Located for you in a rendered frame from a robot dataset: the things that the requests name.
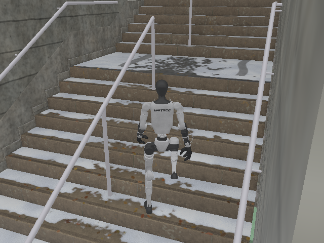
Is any left robot forearm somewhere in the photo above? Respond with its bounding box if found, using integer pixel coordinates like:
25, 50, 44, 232
137, 122, 145, 138

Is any left robot upper arm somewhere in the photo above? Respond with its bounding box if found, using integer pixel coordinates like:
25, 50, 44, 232
139, 102, 151, 130

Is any right robot hand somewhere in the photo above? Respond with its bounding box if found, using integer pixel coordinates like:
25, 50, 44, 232
180, 147, 192, 161

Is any left robot hand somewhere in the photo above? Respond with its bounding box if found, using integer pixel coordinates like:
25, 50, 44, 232
137, 135, 148, 144

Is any right robot forearm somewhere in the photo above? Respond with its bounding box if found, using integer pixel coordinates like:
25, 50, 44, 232
181, 123, 191, 147

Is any humanoid robot head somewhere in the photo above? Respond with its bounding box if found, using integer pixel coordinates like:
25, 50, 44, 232
154, 79, 170, 104

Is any right robot upper arm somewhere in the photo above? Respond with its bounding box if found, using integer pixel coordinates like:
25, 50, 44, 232
173, 102, 186, 130

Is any robot torso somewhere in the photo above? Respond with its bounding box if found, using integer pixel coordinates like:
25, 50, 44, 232
150, 100, 174, 152

